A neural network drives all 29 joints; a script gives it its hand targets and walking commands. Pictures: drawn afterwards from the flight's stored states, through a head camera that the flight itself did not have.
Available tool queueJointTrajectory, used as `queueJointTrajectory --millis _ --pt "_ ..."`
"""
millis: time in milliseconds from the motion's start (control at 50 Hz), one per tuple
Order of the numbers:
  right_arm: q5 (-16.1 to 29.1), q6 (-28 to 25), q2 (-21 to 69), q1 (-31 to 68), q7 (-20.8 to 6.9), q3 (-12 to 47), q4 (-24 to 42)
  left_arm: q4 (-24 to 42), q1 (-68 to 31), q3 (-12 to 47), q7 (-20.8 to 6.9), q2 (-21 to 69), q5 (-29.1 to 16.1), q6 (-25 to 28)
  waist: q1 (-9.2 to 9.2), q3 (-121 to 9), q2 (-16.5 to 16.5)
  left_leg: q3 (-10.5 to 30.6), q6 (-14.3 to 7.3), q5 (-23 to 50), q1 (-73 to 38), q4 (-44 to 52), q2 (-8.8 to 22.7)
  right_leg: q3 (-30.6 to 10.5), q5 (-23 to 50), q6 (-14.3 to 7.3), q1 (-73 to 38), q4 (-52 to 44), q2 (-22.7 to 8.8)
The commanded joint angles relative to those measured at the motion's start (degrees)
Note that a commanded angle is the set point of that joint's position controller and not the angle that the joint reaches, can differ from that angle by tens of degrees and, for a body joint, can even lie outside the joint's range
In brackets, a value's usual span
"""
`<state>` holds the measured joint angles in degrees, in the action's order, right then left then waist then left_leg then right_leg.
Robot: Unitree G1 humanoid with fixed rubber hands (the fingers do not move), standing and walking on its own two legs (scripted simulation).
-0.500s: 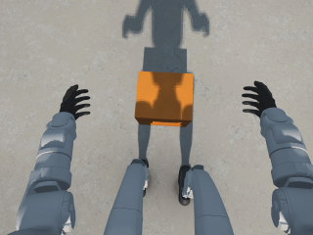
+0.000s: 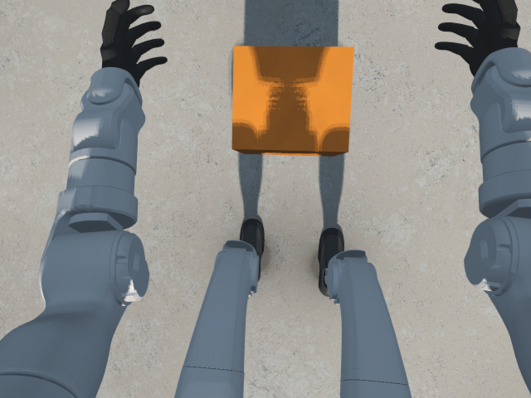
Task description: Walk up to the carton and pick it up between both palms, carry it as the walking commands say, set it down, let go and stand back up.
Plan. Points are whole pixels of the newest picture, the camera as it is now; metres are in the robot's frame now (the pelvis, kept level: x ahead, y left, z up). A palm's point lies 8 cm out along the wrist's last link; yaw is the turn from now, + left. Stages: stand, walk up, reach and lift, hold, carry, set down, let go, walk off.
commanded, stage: reach and lift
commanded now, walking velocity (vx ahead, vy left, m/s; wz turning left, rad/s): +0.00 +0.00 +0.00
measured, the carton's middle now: (290, 108) +0.53 +0.02 -0.55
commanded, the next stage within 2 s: none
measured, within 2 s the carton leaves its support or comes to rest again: neither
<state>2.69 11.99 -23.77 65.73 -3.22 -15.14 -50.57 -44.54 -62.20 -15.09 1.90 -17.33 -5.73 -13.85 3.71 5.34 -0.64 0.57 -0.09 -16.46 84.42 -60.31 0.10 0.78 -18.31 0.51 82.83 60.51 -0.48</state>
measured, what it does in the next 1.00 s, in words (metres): lowers itself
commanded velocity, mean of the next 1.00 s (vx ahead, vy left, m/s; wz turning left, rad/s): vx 0.00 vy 0.00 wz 0.00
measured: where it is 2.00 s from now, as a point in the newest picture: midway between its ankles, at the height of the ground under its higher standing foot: (289, 269)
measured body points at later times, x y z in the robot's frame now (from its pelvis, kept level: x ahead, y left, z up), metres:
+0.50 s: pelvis -0.04 -0.01 -0.07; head +0.33 +0.01 +0.16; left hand +0.51 +0.24 -0.22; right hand +0.55 -0.19 -0.23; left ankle +0.08 +0.12 -0.63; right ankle +0.07 -0.13 -0.63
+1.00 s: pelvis -0.05 +0.00 -0.22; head +0.33 +0.01 +0.00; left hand +0.52 +0.23 -0.37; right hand +0.55 -0.19 -0.38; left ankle +0.08 +0.12 -0.63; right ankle +0.07 -0.13 -0.63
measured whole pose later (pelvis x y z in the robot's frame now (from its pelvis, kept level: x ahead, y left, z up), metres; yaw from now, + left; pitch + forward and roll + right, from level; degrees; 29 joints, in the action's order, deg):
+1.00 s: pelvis -0.05 +0.00 -0.22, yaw -1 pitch +32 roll +0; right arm 12.2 16.4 -29.5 89.9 3.6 -5.7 -55.0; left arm -52.7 -87.8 -10.7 5.7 -25.8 -13.2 -16.2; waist 3.4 30.0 0.1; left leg 1.0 0.7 -29.6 114.9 -112.3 -0.1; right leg -0.3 -31.8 0.5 113.6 113.2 0.7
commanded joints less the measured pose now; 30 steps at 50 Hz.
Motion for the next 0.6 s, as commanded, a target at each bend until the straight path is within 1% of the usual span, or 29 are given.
queueJointTrajectory --millis 0,40,100,120,160,220,260,280,300,320,340,360,420,520,580 --pt "-0.18 -3.28 -12.89 20.82 -0.33 -1.86 11.16 11.11 -17.58 -2.88 0.30 -10.09 0.88 3.03 -0.46 -82.31 1.10 0.79 1.95 39.22 -51.90 -1.15 -1.94 0.80 24.69 0.33 -25.74 -1.26 4.90" --pt "0.26 -2.99 -12.79 22.69 -0.10 -1.33 12.67 11.63 -18.22 -4.00 0.16 -11.27 0.88 3.03 0.06 -87.42 2.77 0.07 1.37 39.23 -49.49 -1.08 -2.36 0.12 29.13 0.28 -32.25 -0.19 4.69" --pt "1.24 -2.04 -11.82 23.48 0.81 -0.03 14.50 11.46 -17.66 -5.45 -0.24 -13.35 0.66 2.97 1.50 -93.95 6.10 -1.48 0.58 37.05 -43.51 -1.05 -3.38 -0.94 36.64 0.38 -45.25 2.26 4.17" --pt "1.53 -1.67 -11.44 23.66 1.19 0.17 15.08 11.66 -17.76 -5.70 -0.36 -13.83 0.60 2.94 1.86 -95.78 6.67 -1.85 0.37 36.43 -42.19 -1.24 -3.67 -1.24 38.40 0.41 -48.60 3.02 4.04" --pt "2.37 -1.10 -10.84 24.43 2.01 0.68 16.70 12.93 -18.87 -6.16 -0.50 -14.69 0.44 2.98 2.48 -99.02 6.95 -2.38 0.00 36.17 -41.51 -2.19 -4.14 -1.72 40.55 0.43 -52.86 4.38 4.00" --pt "4.02 -0.67 -10.84 26.63 3.19 1.56 19.23 15.16 -21.72 -5.75 -0.35 -15.49 -0.58 3.02 2.69 -102.89 5.63 -2.55 -0.11 37.27 -44.02 -5.02 -4.37 -1.73 40.50 0.29 -52.91 6.52 4.32" --pt "4.65 -0.49 -11.34 29.62 3.85 1.82 18.23 14.67 -25.70 -4.31 -0.04 -15.51 -1.25 2.96 2.29 -101.74 3.73 -2.14 0.14 36.43 -44.28 -8.56 -4.09 -1.02 36.98 0.33 -46.37 9.28 4.69" --pt "4.61 -1.00 -11.74 30.49 4.12 1.79 18.08 14.69 -27.04 -3.96 0.01 -15.52 -1.02 3.33 1.90 -99.79 2.39 -1.72 0.36 37.80 -44.16 -10.48 -3.67 -0.51 35.79 0.52 -40.83 10.75 4.96" --pt "4.19 -1.17 -12.61 31.67 4.34 1.32 16.23 13.61 -28.64 -3.66 0.18 -15.30 -0.97 3.45 1.14 -96.05 1.40 -1.54 0.62 35.87 -42.96 -12.10 -3.31 -0.07 31.46 0.49 -34.79 11.66 5.10" --pt "3.79 -1.21 -13.58 32.87 4.54 0.76 14.30 12.46 -30.58 -3.10 0.45 -15.06 -1.22 3.35 0.01 -93.89 0.65 -1.58 1.03 32.83 -42.54 -13.56 -3.03 0.44 26.59 0.43 -30.42 12.23 5.23" --pt "3.73 -1.07 -14.17 33.62 4.70 0.55 12.02 10.84 -32.08 -2.30 0.71 -14.66 -1.86 3.02 -0.94 -92.45 0.08 -1.53 1.41 29.57 -42.24 -14.70 -2.80 0.93 21.82 0.29 -26.92 12.84 5.23" --pt "4.01 -0.86 -14.70 34.62 4.90 0.77 11.35 10.19 -33.61 -1.78 1.00 -14.92 -2.55 2.66 -1.31 -92.95 0.18 -1.65 1.59 26.90 -42.11 -15.71 -2.72 1.23 18.59 0.22 -25.68 13.49 5.16" --pt "4.73 0.17 -15.95 37.30 5.35 1.93 7.98 6.44 -35.48 -0.46 2.13 -16.49 -3.72 1.34 -0.89 -93.08 1.32 -2.43 1.81 20.88 -37.90 -19.00 -3.00 1.75 13.77 0.10 -24.26 17.36 5.21" --pt "7.11 3.18 -18.08 44.70 6.56 4.64 7.06 3.85 -42.03 0.14 3.35 -21.35 -4.59 -1.35 1.72 -93.64 2.18 -4.15 1.16 7.65 -28.53 -23.32 -3.15 1.36 3.64 -0.18 -23.01 23.38 4.72" --pt "8.04 4.63 -18.57 47.86 7.04 6.33 5.71 2.30 -45.09 0.39 3.58 -22.89 -5.12 -2.56 2.57 -91.16 2.46 -5.08 1.16 1.88 -22.38 -25.78 -2.97 1.19 -0.52 -0.28 -20.54 26.66 4.40"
